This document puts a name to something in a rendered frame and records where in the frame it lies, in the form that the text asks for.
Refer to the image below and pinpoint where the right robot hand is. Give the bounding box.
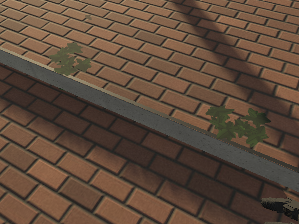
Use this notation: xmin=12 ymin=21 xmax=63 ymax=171
xmin=261 ymin=197 xmax=299 ymax=224

